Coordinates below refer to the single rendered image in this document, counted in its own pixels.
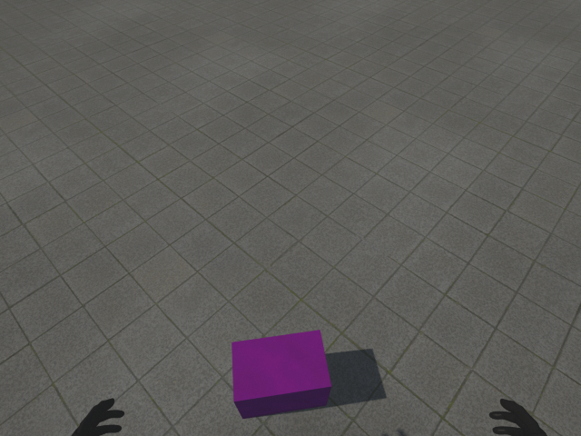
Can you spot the left robot hand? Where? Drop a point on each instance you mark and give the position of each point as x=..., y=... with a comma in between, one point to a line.
x=96, y=415

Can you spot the right robot hand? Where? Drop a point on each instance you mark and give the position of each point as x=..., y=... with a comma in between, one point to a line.
x=528, y=426

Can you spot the carton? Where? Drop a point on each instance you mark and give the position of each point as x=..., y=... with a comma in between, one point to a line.
x=280, y=373

